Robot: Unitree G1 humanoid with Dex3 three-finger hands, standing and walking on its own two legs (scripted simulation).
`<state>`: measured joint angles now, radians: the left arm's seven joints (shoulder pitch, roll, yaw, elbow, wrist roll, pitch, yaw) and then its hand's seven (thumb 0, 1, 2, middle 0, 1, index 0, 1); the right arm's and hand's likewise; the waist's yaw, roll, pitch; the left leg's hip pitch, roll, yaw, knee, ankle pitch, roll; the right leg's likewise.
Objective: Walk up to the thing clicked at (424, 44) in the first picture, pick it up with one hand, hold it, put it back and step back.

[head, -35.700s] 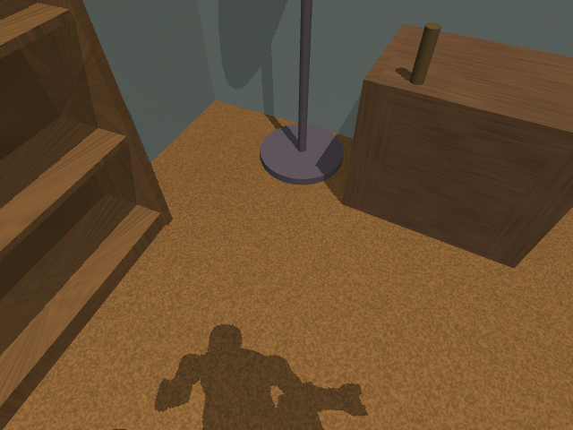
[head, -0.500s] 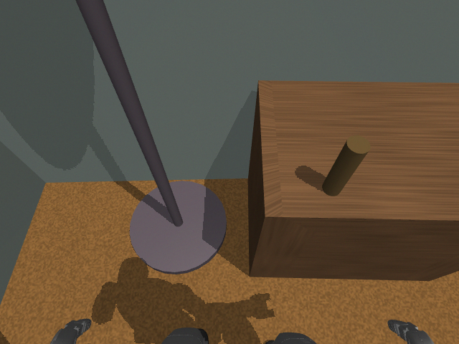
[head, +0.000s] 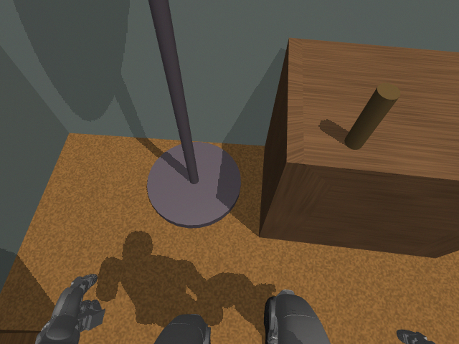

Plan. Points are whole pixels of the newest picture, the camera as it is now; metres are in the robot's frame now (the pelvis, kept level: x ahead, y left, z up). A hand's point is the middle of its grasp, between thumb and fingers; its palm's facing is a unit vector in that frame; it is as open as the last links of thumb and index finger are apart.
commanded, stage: step back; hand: right
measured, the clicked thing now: (368, 119) +0.54 -0.28 -0.03
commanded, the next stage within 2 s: none
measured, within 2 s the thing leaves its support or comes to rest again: neither
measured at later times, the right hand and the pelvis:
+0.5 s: hand out of the picture -0.02 -0.26 -0.14, palm faces +0.08 +0.94 -0.33, open 7.4 cm; pelvis -0.13 +0.00 +0.01, yaw -7 degrees
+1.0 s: hand out of the picture -0.20 -0.24 -0.11, palm faces +0.03 +0.90 -0.44, open 7.4 cm; pelvis -0.28 +0.03 +0.02, yaw -5 degrees
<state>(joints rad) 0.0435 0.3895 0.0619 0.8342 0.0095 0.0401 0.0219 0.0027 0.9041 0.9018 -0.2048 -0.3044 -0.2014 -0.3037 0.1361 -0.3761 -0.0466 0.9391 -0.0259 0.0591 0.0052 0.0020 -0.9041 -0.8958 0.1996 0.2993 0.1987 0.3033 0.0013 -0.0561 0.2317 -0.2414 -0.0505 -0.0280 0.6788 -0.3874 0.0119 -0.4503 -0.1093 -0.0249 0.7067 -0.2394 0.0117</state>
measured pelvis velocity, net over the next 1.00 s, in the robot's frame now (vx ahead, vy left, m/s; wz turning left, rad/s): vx -0.28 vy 0.03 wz -0.09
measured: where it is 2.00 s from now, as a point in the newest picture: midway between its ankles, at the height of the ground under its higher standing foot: outside the picture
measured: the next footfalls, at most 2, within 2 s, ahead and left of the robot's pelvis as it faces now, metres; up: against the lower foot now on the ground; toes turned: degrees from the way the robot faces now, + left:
right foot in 0.36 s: -0.10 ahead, -0.11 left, +0.00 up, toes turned -4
left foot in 0.74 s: -0.18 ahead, +0.15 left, +0.00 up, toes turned -5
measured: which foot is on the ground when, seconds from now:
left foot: down 0.00-0.40, up 0.42-0.72, down 0.74-1.00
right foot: up 0.00-0.34, down 0.36-0.76, up 0.78-1.00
